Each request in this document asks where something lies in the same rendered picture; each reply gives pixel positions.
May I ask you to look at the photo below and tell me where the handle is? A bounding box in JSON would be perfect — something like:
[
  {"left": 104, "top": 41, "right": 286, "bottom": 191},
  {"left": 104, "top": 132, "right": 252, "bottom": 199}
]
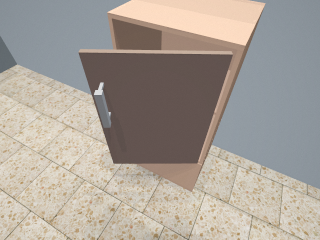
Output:
[{"left": 94, "top": 82, "right": 111, "bottom": 128}]

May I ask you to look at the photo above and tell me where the cupboard door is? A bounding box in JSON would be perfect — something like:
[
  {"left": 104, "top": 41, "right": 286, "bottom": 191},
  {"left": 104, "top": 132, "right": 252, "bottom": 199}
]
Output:
[{"left": 78, "top": 49, "right": 233, "bottom": 164}]

